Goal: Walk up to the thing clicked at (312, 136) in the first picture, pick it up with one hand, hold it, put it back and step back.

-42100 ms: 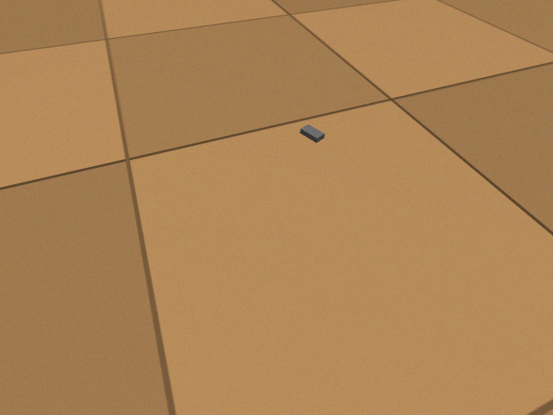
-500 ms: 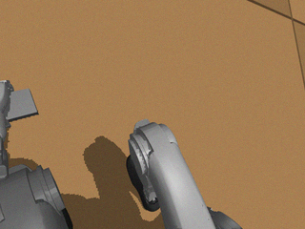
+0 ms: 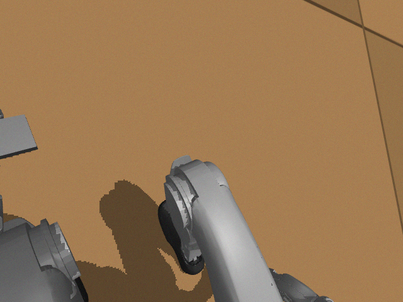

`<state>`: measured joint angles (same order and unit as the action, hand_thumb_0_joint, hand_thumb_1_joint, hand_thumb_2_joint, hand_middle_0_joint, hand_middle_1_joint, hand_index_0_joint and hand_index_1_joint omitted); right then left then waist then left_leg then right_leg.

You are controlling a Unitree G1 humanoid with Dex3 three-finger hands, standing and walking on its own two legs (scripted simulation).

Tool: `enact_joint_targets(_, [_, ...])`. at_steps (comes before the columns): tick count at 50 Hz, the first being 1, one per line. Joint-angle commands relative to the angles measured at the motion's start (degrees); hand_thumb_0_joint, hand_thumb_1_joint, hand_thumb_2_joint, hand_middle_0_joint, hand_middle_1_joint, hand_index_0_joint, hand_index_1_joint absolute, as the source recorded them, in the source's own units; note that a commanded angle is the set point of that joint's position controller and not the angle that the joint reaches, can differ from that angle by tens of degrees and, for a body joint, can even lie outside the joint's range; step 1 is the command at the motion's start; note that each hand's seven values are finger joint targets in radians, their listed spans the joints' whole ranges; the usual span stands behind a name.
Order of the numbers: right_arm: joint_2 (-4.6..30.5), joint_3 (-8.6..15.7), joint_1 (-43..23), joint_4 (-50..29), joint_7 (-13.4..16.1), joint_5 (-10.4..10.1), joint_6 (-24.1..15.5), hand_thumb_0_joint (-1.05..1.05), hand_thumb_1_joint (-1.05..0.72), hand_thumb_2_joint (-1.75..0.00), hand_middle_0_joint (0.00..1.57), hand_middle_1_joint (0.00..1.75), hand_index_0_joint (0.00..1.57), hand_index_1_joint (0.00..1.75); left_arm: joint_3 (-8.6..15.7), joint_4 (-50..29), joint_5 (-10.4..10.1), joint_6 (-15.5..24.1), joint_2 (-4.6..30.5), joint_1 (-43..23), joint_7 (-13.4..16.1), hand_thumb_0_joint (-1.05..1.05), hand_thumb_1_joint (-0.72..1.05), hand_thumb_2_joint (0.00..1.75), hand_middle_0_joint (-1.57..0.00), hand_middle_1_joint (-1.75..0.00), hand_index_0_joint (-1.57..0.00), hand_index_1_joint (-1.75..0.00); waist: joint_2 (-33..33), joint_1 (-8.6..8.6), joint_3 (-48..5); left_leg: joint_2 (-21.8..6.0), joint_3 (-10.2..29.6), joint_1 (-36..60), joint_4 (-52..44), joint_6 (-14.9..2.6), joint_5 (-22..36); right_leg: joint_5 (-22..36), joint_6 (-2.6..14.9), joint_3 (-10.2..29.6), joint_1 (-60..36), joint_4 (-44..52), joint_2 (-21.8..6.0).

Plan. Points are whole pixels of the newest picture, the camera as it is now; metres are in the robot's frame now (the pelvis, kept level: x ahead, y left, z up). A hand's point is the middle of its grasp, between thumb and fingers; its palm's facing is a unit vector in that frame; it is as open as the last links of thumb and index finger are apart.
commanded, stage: open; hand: left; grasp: from above
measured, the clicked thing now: out of the picture +0.46 +0.22 -0.29
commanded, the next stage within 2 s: withdraw in 0.94 s
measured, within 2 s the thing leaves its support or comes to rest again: neither
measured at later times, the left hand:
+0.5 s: hand out of the picture +0.45 +0.23 -0.26, palm faces -0.45 -0.12 -0.88, open 11.1 cm
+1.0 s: hand out of the picture +0.45 +0.23 -0.26, palm faces -0.46 -0.12 -0.88, open 11.8 cm
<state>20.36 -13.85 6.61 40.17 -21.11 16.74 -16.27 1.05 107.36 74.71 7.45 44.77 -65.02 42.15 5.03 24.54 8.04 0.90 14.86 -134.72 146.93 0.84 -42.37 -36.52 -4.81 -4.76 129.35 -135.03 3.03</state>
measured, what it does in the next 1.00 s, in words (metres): stands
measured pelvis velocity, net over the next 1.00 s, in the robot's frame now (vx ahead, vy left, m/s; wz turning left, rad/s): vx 0.00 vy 0.00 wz -0.01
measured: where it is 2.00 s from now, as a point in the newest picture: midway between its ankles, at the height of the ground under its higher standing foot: (138, 282)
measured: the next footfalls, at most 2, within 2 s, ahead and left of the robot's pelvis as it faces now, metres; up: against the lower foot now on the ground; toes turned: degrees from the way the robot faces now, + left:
none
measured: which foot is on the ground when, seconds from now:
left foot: down 0.00-1.00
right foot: down 0.00-1.00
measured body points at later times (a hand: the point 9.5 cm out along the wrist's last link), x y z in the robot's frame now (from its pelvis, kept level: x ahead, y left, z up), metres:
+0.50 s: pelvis +0.00 +0.00 +0.01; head +0.28 +0.12 +0.34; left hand +0.47 +0.23 -0.21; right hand +0.03 -0.25 -0.04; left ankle +0.06 +0.12 -0.27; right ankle +0.13 -0.14 -0.27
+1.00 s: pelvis +0.00 +0.00 +0.01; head +0.28 +0.12 +0.34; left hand +0.47 +0.24 -0.21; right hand +0.03 -0.25 -0.04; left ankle +0.06 +0.12 -0.27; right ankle +0.13 -0.14 -0.27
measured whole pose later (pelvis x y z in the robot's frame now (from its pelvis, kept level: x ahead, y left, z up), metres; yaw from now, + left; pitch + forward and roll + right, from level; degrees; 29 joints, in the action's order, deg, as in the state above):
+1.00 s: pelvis +0.00 +0.00 +0.01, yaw +0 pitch +29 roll -15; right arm 20.7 -15.8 7.2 39.0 -21.5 16.4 -17.8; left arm 0.0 103.9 72.0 7.6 47.1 -63.8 40.8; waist 6.1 24.9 10.6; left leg 1.0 16.1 -133.1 145.7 1.6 -42.6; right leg -36.4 -4.8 -6.0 127.6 -133.4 2.6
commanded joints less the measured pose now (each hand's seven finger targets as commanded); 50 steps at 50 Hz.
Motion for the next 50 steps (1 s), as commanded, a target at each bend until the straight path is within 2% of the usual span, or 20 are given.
enact_joint_targets(1, [18.91,5.39,10.23,0.74,0.37,-0.67,-0.42,0.00,-0.90,-0.90,0.20,0.30,0.20,0.30,-0.92,-6.92,-0.75,0.19,6.92,-16.69,2.07,0.00,0.17,0.59,-0.68,-0.52,-0.68,-0.52,-24.98,4.92,-33.48,-1.77,-5.88,25.72,-16.73,-0.58,9.68,12.77,5.27,-10.71,-20.22,10.01,1.72])
enact_joint_targets(8, [19.20,5.08,10.64,0.16,-0.54,-0.61,-1.28,0.00,-0.90,-0.90,0.20,0.30,0.20,0.30,-1.32,-7.42,-1.61,-0.27,6.51,-16.68,2.23,0.00,0.02,0.58,-0.54,-0.57,-0.55,-0.57,-24.96,5.64,-33.29,-1.84,-5.84,26.41,-16.06,-0.54,11.14,14.47,5.14,-10.84,-21.45,10.23,1.63])
enact_joint_targets(12, [19.63,5.20,11.36,0.94,-0.66,-0.75,-1.44,0.00,-0.90,-0.91,0.20,0.30,0.20,0.30,-0.64,-7.60,-1.75,-0.41,7.68,-16.90,2.60,0.00,-0.03,0.63,-0.50,-0.63,-0.50,-0.62,-26.64,5.18,-34.24,-2.04,-5.41,27.45,-16.87,-0.24,12.41,15.04,5.33,-10.89,-21.87,10.15,1.60])
enact_joint_targets(15, [19.47,4.75,10.96,0.21,-0.70,-0.81,-1.56,0.00,-0.91,-0.91,0.20,0.30,0.20,0.30,-0.90,-7.29,-2.15,-0.71,7.64,-16.36,2.27,0.00,-0.07,0.65,-0.46,-0.67,-0.46,-0.66,-25.15,5.68,-32.77,-1.82,-5.89,25.75,-16.51,-0.53,10.26,13.54,5.21,-10.78,-22.09,10.74,1.51])
enact_joint_targets(17, [19.19,4.46,11.31,0.18,-0.51,-0.79,-1.34,0.00,-0.91,-0.91,0.20,0.30,0.20,0.30,-0.62,-7.09,-2.11,-0.76,8.51,-16.42,2.14,0.00,-0.08,0.68,-0.46,-0.68,-0.46,-0.68,-25.20,5.57,-33.64,-1.71,-6.46,25.71,-16.36,-0.73,10.21,13.45,5.24,-10.63,-23.12,11.22,1.77])
enact_joint_targets(19, [19.68,4.96,11.70,0.49,-0.17,-1.30,-1.09,0.00,-0.90,-0.91,0.20,0.30,0.20,0.30,0.16,-7.64,-2.10,-0.82,9.42,-16.41,2.42,0.00,-0.10,0.70,-0.43,-0.71,-0.43,-0.70,-26.20,4.57,-34.50,-1.97,-5.81,26.23,-16.95,-0.55,11.03,13.80,5.38,-10.66,-22.54,10.91,1.54])
enact_joint_targets(21, [19.40,4.40,10.94,0.07,-0.11,-1.06,-1.29,0.00,-0.91,-0.91,0.20,0.30,0.20,0.30,-0.75,-7.35,-2.54,-0.86,8.47,-16.28,2.04,0.00,-0.12,0.72,-0.41,-0.74,-0.41,-0.74,-25.29,5.62,-33.00,-1.89,-5.95,25.75,-16.54,-0.63,10.13,13.61,5.16,-10.72,-22.63,10.97,1.33])
enact_joint_targets(27, [19.82,4.49,11.55,0.08,0.17,-1.16,-1.10,0.00,-0.90,-0.91,0.20,0.30,0.20,0.30,-0.10,-8.05,-2.33,-0.32,9.90,-16.18,2.05,0.00,-0.15,0.75,-0.37,-0.78,-0.38,-0.77,-26.13,5.15,-34.92,-2.03,-5.68,27.34,-16.99,-0.44,11.67,14.87,5.36,-10.78,-23.77,10.94,1.74])
enact_joint_targets(29, [19.38,4.11,11.20,0.02,-0.05,-0.97,-1.35,0.00,-0.90,-0.90,0.20,0.30,0.20,0.30,-0.74,-7.75,-2.39,-0.17,8.46,-15.95,1.92,0.00,-0.16,0.75,-0.35,-0.80,-0.36,-0.79,-26.69,5.74,-33.41,-1.98,-5.54,27.26,-16.57,-0.29,11.82,15.01,5.25,-11.14,-22.85,10.23,1.28])
enact_joint_targets(32, [19.63,4.49,12.06,0.31,0.28,-1.12,-0.87,0.00,-0.90,-0.90,0.20,0.30,0.20,0.30,0.10,-7.35,-2.27,-0.24,10.20,-15.35,2.14,0.00,-0.17,0.80,-0.34,-0.85,-0.35,-0.84,-26.45,5.03,-34.18,-2.03,-5.78,26.49,-17.38,-0.38,10.73,13.86,5.42,-10.84,-23.63,11.33,1.81])
enact_joint_targets(35, [19.21,4.13,11.93,0.33,0.15,-0.71,-1.09,0.00,-0.90,-0.90,0.20,0.30,0.20,0.30,-0.59,-7.06,-2.70,-0.24,8.62,-15.30,1.57,0.00,-0.17,0.83,-0.34,-0.87,-0.35,-0.86,-26.98,5.37,-33.51,-1.93,-5.80,27.22,-17.44,-0.22,10.99,14.08,5.47,-11.18,-23.07,10.73,1.47])
enact_joint_targets(36, [19.33,4.12,12.23,0.34,0.24,-0.80,-0.89,0.00,-0.90,-0.91,0.20,0.30,0.20,0.30,-0.31,-7.19,-3.00,-0.35,9.32,-14.42,1.59,0.00,-0.18,0.84,-0.33,-0.88,-0.34,-0.87,-27.18,5.12,-34.53,-2.07,-5.79,27.52,-17.52,-0.22,11.95,15.07,5.39,-11.09,-24.10,11.14,1.81])
enact_joint_targets(38, [19.20,3.78,11.77,0.01,0.16,-0.89,-1.31,0.00,-0.90,-0.90,0.20,0.30,0.20,0.30,-1.34,-7.72,-3.24,-0.27,7.77,-15.07,1.01,0.00,-0.19,0.85,-0.31,-0.90,-0.32,-0.89,-26.57,5.81,-33.68,-1.92,-5.76,27.47,-16.57,-0.36,12.46,15.69,5.16,-11.31,-23.25,10.67,1.31])
enact_joint_targets(39, [19.58,3.75,12.20,0.09,0.06,-0.69,-1.38,0.00,-0.90,-0.90,0.20,0.30,0.20,0.30,-1.28,-7.87,-3.41,-0.10,8.50,-15.22,0.86,0.00,-0.19,0.85,-0.31,-0.90,-0.32,-0.89,-27.01,5.96,-33.71,-1.93,-5.68,27.66,-17.05,-0.35,12.64,15.61,5.26,-11.37,-23.63,10.81,1.42])
enact_joint_targets(44, [19.63,3.73,11.88,0.47,0.28,-1.13,-1.54,0.00,-0.90,-0.90,0.20,0.30,0.20,0.30,-1.09,-9.41,-3.86,0.50,9.44,-15.19,0.60,0.00,-0.22,0.86,-0.29,-0.91,-0.29,-0.90,-28.04,4.98,-34.69,-2.13,-5.27,29.10,-17.66,0.01,12.91,15.73,5.44,-11.20,-23.85,10.58,1.40])
enact_joint_targets(46, [19.75,3.96,12.84,0.44,0.18,-1.03,-1.47,0.00,-0.90,-0.90,0.20,0.30,0.20,0.30,-0.72,-9.81,-3.02,0.74,9.47,-15.54,0.99,0.00,-0.22,0.86,-0.28,-0.93,-0.29,-0.91,-29.58,4.92,-35.60,-2.13,-4.94,30.51,-18.15,0.26,14.31,16.51,5.62,-11.53,-23.66,10.08,1.36])
enact_joint_targets(47, [19.46,3.75,11.60,0.13,0.16,-0.98,-1.59,0.00,-0.90,-0.90,0.20,0.30,0.20,0.30,-1.13,-8.68,-2.88,0.68,8.98,-14.66,1.09,0.00,-0.21,0.86,-0.28,-0.93,-0.30,-0.91,-29.06,4.92,-34.21,-2.16,-4.93,29.51,-18.04,0.28,13.04,15.67,5.66,-11.60,-22.96,9.88,1.26])
enact_joint_targets(48, [19.22,3.45,11.31,-0.33,-0.03,-0.59,-1.72,0.00,-0.90,-0.90,0.20,0.30,0.20,0.30,-1.73,-8.68,-3.03,0.60,7.97,-14.56,0.90,0.00,-0.20,0.88,-0.30,-0.94,-0.31,-0.92,-28.11,5.75,-33.69,-2.02,-5.40,28.94,-17.35,0.04,12.36,15.48,5.50,-11.63,-23.42,10.38,1.49])
enact_joint_targets(49, [19.53,3.55,10.85,-0.19,0.15,-0.83,-1.70,0.00,-0.90,-0.90,0.20,0.30,0.20,0.30,-1.97,-9.39,-3.32,0.66,8.48,-14.85,0.95,0.00,-0.20,0.88,-0.30,-0.94,-0.31,-0.93,-27.67,5.79,-33.05,-1.97,-5.78,28.00,-17.21,-0.13,11.16,14.69,5.41,-11.30,-23.63,11.20,1.57])
enact_joint_targets(50, [19.72,3.72,11.82,-0.02,0.36,-0.96,-1.41,0.00,-0.90,-0.90,0.20,0.30,0.20,0.30,-1.04,-9.13,-2.91,0.50,9.78,-14.95,1.32,0.00,-0.21,0.90,-0.29,-0.94,-0.30,-0.93,-27.16,5.53,-34.08,-1.98,-5.88,28.07,-17.62,-0.17,11.90,15.27,5.47,-11.07,-24.56,11.58,1.72])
